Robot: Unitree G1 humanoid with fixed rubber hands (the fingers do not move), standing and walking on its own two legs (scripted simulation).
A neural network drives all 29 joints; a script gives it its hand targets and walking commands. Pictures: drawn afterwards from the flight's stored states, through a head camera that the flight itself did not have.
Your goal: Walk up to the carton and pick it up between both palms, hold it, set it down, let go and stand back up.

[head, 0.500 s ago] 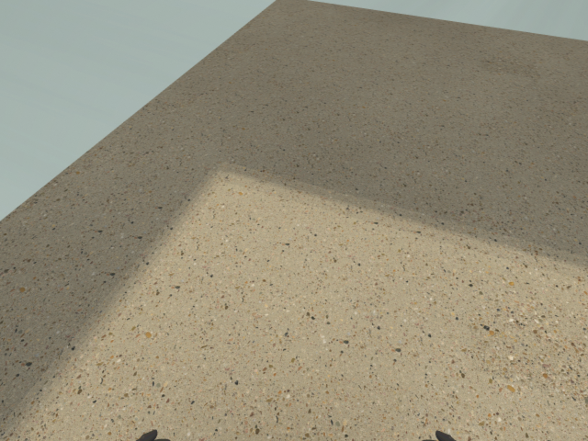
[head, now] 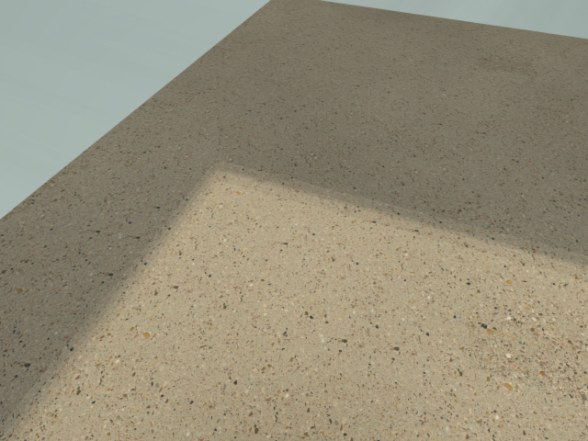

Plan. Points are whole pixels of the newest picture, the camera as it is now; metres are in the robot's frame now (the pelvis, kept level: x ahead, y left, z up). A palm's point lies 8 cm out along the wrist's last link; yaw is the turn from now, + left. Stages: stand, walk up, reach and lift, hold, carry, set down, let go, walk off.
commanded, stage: walk up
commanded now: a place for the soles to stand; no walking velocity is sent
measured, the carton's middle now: out of the picture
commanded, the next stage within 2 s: none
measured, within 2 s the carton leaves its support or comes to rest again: neither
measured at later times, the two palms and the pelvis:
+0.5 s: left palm (224, 429) +0.18 +0.11 -0.10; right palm out of the picture -0.04 -0.40 -0.11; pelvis -0.02 -0.11 +0.00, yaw -33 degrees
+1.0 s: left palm (432, 381) +0.24 -0.20 -0.10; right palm out of the picture -0.28 -0.38 -0.13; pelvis -0.05 -0.23 -0.01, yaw -63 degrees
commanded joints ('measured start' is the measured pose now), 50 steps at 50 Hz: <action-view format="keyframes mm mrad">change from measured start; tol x32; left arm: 1 -137 177 61 -141 57 28 -54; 16 201 347 106 -30 6 11 -80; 45 -165 191 17 -119 6 11 -140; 50 206 284 81 22 6 -11 -64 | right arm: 1 125 -291 -110 -81 -23 -35 -43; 50 93 -240 -35 -136 -73 -35 9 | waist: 1 -109 203 -46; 13 41 155 -24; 17 139 -365 17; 30 -83 235 -53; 50 126 -135 -80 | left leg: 1 323 538 -311 -209 505 313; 12 84 320 232 -113 171 165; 17 -394 19 40 612 -545 8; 28 299 -27 43 -3 95 55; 32 -48 590 -578 -498 -602 217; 46 126 338 238 -270 -154 161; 50 -81 209 330 407 -178 91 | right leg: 1 -397 -78 14 414 -241 68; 14 161 -36 -189 -9 61 17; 18 153 -300 557 -382 12 -295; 28 -426 -40 360 -189 -245 -108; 31 -528 55 130 494 -197 90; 35 -420 -72 107 649 18 108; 50 286 -16 -38 -107 18 -16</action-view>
